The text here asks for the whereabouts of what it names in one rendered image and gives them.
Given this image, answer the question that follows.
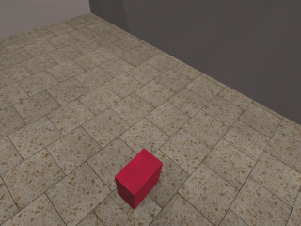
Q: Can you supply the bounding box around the carton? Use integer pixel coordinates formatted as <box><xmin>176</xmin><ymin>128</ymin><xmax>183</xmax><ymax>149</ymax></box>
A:
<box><xmin>115</xmin><ymin>148</ymin><xmax>163</xmax><ymax>210</ymax></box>

